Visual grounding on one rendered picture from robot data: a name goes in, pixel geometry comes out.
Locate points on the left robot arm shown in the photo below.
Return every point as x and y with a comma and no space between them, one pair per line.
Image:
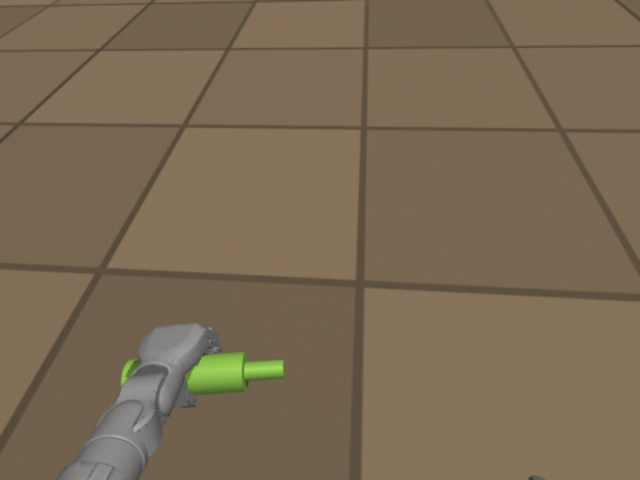
131,430

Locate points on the bottle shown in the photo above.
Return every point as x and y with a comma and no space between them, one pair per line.
222,372

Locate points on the left robot hand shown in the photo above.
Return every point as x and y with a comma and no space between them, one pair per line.
183,345

